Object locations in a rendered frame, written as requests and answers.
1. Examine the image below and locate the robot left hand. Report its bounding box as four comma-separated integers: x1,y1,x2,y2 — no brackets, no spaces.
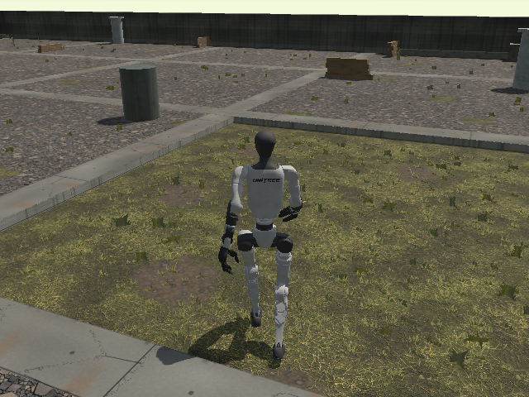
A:
218,246,239,274

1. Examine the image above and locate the robot left upper arm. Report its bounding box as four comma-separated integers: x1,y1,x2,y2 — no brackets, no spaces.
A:
231,166,248,213

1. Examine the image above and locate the robot left thigh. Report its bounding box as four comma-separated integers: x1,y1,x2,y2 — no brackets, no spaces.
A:
237,230,259,280

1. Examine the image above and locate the robot right hand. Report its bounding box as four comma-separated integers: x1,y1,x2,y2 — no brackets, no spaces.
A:
279,205,298,222

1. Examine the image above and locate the robot left forearm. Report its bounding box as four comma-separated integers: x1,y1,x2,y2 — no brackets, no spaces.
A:
221,200,238,248

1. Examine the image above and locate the robot right upper arm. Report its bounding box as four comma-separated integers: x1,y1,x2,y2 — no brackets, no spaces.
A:
282,165,302,208

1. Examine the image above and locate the robot right shin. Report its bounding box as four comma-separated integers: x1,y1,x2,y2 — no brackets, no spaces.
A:
274,287,288,348

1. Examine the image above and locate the robot right forearm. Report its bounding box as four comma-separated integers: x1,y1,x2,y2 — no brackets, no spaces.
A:
289,196,303,215

